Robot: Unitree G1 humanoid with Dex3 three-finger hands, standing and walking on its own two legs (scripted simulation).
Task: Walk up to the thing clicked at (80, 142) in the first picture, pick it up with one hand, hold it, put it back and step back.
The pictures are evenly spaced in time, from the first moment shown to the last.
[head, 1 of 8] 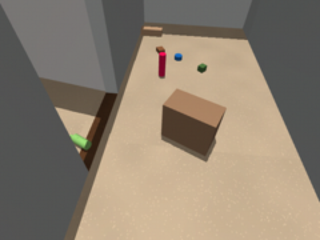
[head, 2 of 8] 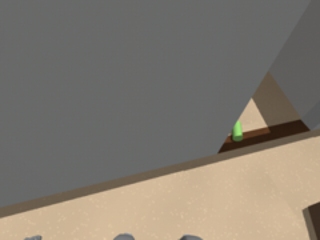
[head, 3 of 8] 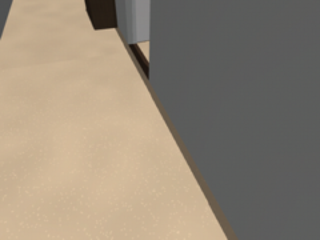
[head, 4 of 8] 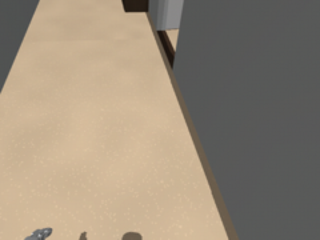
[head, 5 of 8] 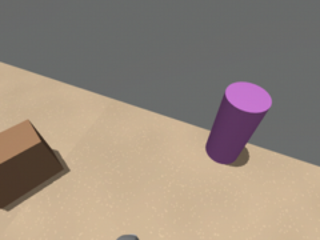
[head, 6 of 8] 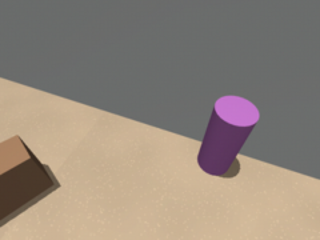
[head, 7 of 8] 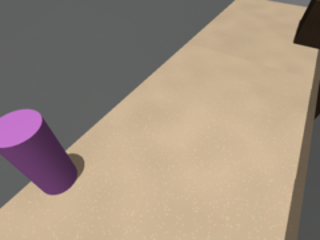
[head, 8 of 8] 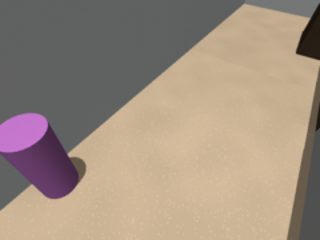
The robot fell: no
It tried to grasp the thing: no
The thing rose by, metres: 0.00
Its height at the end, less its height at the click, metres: +0.00
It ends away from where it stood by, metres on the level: 0.00
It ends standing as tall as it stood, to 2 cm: yes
